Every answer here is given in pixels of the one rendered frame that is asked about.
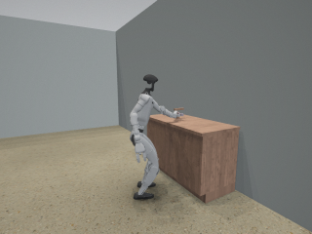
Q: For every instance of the right robot forearm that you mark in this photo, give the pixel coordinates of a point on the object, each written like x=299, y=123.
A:
x=134, y=124

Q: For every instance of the left robot forearm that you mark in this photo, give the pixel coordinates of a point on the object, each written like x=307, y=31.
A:
x=169, y=114

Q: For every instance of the robot right shin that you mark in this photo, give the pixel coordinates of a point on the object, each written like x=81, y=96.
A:
x=149, y=176

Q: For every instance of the left robot upper arm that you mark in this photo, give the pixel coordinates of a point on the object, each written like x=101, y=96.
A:
x=160, y=109

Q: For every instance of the right robot thigh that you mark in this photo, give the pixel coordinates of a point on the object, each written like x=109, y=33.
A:
x=149, y=152

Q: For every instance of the robot right hand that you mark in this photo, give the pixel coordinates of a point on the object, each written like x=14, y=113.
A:
x=139, y=147

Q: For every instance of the right robot upper arm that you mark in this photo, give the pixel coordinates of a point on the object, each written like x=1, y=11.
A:
x=143, y=100

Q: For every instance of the counter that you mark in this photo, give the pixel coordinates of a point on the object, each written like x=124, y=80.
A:
x=199, y=154

